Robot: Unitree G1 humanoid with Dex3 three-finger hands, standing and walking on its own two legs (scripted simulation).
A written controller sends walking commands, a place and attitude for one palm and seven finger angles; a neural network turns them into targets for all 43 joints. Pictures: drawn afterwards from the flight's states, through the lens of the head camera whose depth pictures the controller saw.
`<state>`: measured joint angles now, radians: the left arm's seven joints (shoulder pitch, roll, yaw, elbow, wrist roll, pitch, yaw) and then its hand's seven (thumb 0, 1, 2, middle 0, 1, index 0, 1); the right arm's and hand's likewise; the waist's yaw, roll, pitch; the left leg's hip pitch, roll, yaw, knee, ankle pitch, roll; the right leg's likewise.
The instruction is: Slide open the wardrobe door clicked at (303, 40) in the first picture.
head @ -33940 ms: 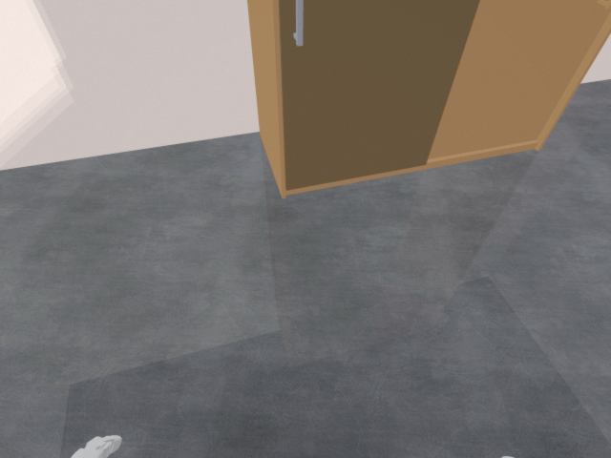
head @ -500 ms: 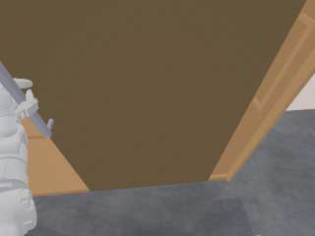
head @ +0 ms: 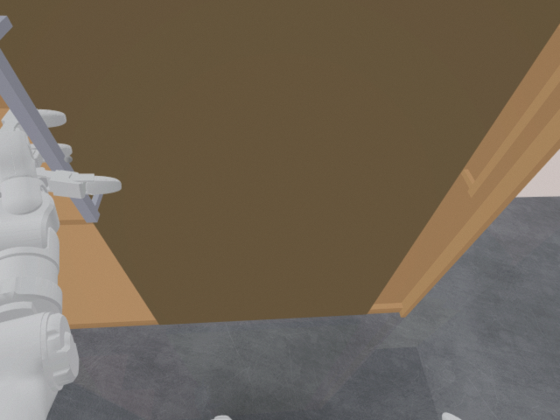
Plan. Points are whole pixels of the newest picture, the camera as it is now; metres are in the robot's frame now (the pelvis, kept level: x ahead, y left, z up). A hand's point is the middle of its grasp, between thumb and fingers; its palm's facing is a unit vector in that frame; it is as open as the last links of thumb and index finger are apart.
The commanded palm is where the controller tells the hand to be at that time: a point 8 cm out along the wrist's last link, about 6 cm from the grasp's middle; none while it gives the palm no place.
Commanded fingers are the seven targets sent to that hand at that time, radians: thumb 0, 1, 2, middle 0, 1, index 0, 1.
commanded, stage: loosen the grip on the handle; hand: left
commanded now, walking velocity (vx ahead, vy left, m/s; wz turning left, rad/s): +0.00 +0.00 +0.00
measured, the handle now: (55, 140) +0.46 +0.34 +0.13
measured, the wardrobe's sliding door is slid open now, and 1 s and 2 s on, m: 0.56 0.56 0.56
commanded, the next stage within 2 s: slip the hand off the handle in 0.08 s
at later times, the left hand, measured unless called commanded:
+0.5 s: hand (27, 165) +0.42 +0.36 +0.13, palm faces +0.52 -0.82 -0.24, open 14.5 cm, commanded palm +0.38 +0.39 +0.13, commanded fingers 0.00 -0.55 0.20 -0.25 -1.15 -0.25 -1.15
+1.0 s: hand (0, 177) +0.40 +0.39 +0.12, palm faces +0.49 -0.84 -0.23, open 14.7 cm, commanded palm +0.34 +0.42 +0.13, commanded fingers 0.00 -0.55 0.20 -0.25 -1.15 -0.25 -1.15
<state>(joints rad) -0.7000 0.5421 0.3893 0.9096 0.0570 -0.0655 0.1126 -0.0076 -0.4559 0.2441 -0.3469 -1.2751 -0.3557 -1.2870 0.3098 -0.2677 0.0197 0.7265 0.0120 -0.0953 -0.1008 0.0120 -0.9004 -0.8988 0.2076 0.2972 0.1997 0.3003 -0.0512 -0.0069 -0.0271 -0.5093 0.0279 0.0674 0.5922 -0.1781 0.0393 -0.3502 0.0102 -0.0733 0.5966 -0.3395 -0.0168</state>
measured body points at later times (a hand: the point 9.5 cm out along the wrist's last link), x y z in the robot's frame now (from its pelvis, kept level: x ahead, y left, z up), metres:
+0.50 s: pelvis +0.02 +0.00 +0.00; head +0.06 +0.01 +0.45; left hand +0.38 +0.40 +0.15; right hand +0.12 -0.27 -0.10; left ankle +0.08 +0.10 -0.73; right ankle -0.02 -0.11 -0.73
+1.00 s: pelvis +0.03 +0.00 +0.00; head +0.07 +0.01 +0.44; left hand +0.37 +0.43 +0.14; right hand +0.08 -0.28 -0.12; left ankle +0.08 +0.10 -0.73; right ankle -0.02 -0.11 -0.73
